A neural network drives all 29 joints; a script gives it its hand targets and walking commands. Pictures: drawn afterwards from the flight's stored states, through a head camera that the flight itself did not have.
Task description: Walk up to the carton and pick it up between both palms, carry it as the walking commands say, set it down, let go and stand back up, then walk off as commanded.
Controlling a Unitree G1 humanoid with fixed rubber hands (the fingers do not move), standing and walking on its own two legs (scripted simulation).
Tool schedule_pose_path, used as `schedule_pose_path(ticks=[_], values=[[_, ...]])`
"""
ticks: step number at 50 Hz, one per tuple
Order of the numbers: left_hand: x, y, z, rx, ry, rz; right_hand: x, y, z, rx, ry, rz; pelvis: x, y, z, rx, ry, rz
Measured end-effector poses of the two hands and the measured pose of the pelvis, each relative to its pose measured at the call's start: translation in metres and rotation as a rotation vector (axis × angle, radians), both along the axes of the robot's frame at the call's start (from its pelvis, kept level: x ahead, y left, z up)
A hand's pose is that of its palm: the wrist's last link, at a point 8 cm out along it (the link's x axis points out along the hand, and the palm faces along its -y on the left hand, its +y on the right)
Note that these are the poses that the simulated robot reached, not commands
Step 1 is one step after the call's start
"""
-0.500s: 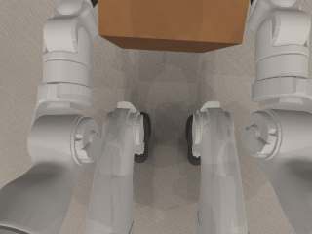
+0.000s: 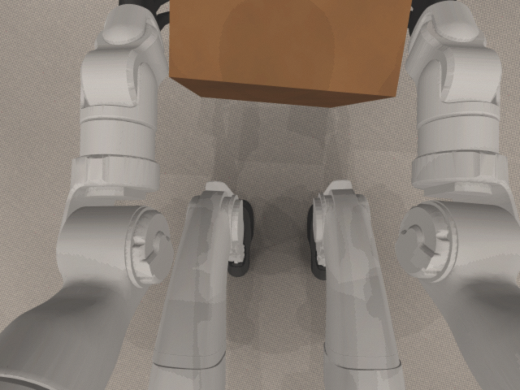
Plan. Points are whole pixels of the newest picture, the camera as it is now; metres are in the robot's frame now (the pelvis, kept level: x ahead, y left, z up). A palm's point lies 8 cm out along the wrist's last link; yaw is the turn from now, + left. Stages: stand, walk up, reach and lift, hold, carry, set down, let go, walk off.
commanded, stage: reach and lift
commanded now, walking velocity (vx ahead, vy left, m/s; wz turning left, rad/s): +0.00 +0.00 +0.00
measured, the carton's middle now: out of the picture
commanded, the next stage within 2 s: none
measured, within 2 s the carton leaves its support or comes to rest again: neither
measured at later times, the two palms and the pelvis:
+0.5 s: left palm (118, 13) +0.51 +0.14 +0.00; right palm (474, 0) +0.51 -0.18 +0.00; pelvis +0.00 +0.00 +0.05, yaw -1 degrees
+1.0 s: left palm out of the picture +0.49 +0.13 +0.13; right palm out of the picture +0.48 -0.19 +0.12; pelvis +0.07 +0.00 +0.13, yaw -2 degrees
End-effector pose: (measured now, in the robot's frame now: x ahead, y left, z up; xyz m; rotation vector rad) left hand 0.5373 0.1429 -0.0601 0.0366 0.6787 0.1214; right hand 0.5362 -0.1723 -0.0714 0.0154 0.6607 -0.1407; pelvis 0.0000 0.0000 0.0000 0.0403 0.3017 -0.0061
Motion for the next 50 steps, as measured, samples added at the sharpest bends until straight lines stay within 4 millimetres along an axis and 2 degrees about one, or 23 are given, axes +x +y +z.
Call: schedule_pose_path(ticks=[6,20,31,42,46,50], values=[[-0.005,-0.003,0.022,-0.011,0.002,0.011,-0.005,-0.003,0.021,0.004,0.003,-0.002,0.001,-0.001,0.014,0.004,-0.002,-0.004],[-0.026,-0.005,0.044,-0.009,0.012,0.006,-0.024,-0.005,0.047,0.015,0.016,-0.010,-0.003,-0.002,0.041,0.008,-0.064,-0.013],[-0.031,-0.003,0.090,-0.023,-0.024,0.009,-0.029,-0.003,0.096,0.015,-0.016,-0.018,-0.002,0.002,0.067,0.004,-0.097,-0.022],[-0.043,-0.006,0.133,-0.022,0.032,0.006,-0.045,-0.006,0.136,0.005,0.042,-0.017,0.029,0.004,0.099,0.005,0.002,-0.030],[-0.049,-0.011,0.159,-0.009,0.054,-0.014,-0.055,-0.011,0.161,0.009,0.064,-0.028,0.050,0.003,0.114,0.009,0.067,-0.034],[-0.049,-0.014,0.189,-0.022,0.038,-0.012,-0.056,-0.014,0.191,-0.014,0.047,-0.014,0.066,0.000,0.128,0.013,0.092,-0.040]])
